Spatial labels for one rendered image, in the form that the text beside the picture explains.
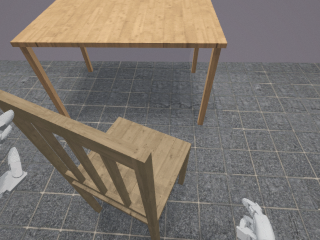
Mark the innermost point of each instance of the table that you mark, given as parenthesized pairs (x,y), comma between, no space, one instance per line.
(124,24)

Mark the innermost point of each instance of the robot right hand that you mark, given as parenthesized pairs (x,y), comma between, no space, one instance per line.
(259,228)

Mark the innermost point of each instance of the robot left hand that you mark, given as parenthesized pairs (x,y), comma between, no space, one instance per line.
(10,180)

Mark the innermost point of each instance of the chair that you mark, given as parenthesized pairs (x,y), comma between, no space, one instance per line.
(130,167)

